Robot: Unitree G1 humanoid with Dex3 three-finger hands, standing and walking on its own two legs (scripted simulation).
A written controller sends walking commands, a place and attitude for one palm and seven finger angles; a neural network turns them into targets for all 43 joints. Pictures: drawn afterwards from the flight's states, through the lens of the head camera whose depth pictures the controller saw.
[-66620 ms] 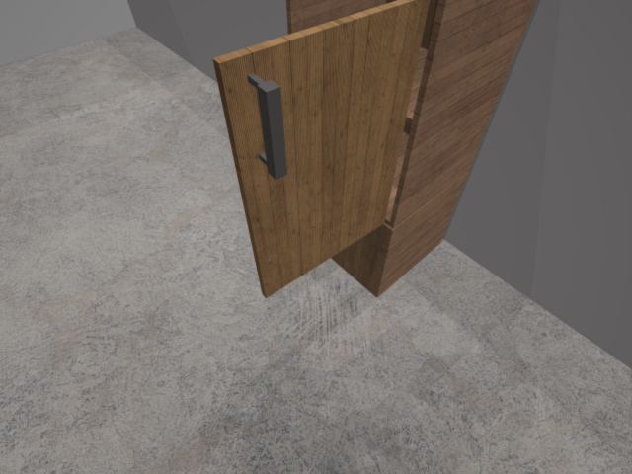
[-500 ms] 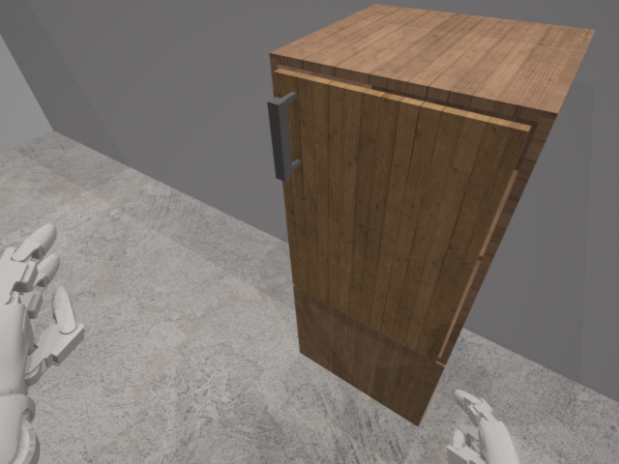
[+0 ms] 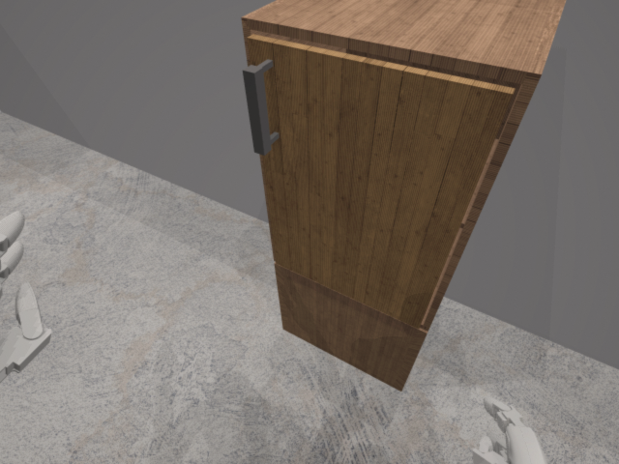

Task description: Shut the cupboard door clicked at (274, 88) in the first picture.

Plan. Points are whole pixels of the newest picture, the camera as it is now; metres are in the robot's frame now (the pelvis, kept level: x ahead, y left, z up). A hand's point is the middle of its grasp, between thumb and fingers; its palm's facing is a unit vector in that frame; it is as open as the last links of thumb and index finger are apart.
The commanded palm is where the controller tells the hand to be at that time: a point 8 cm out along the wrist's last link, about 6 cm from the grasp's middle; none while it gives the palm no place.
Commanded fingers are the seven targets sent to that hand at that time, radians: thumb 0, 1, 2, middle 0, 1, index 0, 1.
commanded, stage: step back with the hand held close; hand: left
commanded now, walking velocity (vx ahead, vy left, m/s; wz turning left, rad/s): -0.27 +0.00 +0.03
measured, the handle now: (264, 108) +0.64 +0.12 +0.15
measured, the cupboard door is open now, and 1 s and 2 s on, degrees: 0 0 0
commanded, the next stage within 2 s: stop stepping back and stand still in 0.84 s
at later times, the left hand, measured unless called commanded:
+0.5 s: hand out of the picture +0.12 +0.29 +0.18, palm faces +0.52 -0.73 -0.44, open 7.4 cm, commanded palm +0.06 +0.31 +0.18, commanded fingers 0.00 0.90 0.90 -0.20 -0.30 -0.20 -0.30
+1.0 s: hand out of the picture +0.02 +0.28 +0.17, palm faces +0.51 -0.76 -0.41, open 7.4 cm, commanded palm -0.07 +0.31 +0.18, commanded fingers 0.00 0.90 0.90 -0.20 -0.30 -0.20 -0.30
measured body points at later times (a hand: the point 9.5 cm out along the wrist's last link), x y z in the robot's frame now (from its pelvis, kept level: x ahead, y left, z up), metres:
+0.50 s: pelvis -0.06 +0.00 +0.00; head -0.07 +0.02 +0.45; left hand +0.09 +0.32 +0.20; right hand +0.09 -0.24 -0.09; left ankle +0.01 +0.06 -0.73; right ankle -0.09 -0.14 -0.72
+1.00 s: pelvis -0.18 +0.00 -0.01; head -0.17 +0.03 +0.44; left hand -0.02 +0.32 +0.19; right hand -0.01 -0.26 -0.08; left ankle -0.19 +0.13 -0.74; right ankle -0.12 -0.14 -0.73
